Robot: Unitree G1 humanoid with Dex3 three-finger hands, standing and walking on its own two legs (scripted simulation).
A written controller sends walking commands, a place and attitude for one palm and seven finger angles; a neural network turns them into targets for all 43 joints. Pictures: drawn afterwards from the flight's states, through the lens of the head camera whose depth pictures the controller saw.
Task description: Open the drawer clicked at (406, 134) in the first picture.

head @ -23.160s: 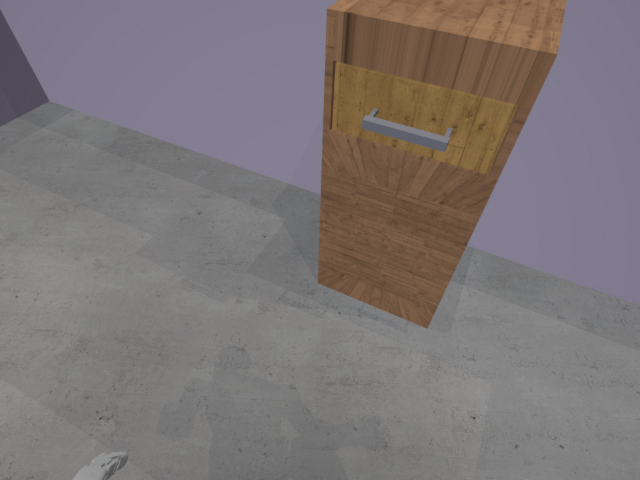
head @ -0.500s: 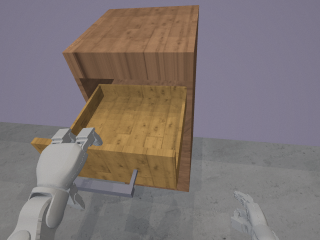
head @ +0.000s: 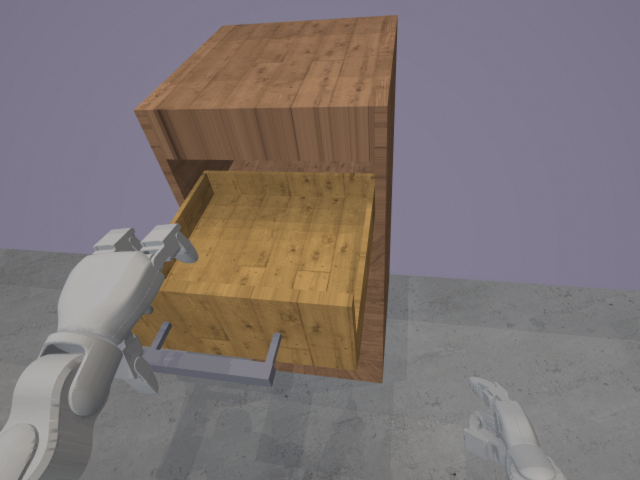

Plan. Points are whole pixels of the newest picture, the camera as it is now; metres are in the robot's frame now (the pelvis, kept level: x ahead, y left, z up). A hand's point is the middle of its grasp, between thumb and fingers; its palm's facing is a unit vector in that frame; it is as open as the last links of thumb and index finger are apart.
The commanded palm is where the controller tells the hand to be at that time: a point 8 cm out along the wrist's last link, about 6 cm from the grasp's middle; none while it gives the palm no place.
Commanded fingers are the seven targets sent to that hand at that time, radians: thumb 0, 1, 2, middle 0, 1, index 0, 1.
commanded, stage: draw the hand back to the body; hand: left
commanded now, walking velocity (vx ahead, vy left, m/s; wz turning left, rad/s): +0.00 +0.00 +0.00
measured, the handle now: (212, 351) +0.27 +0.21 +0.00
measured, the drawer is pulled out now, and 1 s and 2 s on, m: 0.30 0.30 0.30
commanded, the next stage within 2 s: step back with the hand held close in 1.64 s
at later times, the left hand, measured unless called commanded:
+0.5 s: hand (126, 337) +0.21 +0.24 +0.14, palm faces +0.09 -0.09 -0.99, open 13.9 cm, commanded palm +0.17 +0.25 +0.20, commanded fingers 0.00 -0.50 0.30 -0.30 -1.20 -0.30 -1.20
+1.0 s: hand (125, 297) +0.22 +0.22 +0.19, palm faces +0.40 -0.85 -0.35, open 12.5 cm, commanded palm +0.17 +0.27 +0.20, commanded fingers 0.00 0.17 0.58 -0.25 -0.77 -0.25 -0.77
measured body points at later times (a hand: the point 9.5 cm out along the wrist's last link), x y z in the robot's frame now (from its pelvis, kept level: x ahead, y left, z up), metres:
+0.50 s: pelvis +0.00 +0.01 +0.00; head +0.00 -0.03 +0.45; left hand +0.20 +0.24 +0.19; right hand +0.24 -0.19 -0.09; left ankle +0.01 +0.12 -0.74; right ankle +0.00 -0.11 -0.74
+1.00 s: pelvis +0.03 +0.00 +0.00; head +0.02 -0.01 +0.45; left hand +0.19 +0.26 +0.21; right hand +0.22 -0.21 -0.08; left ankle +0.01 +0.12 -0.74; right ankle +0.00 -0.11 -0.74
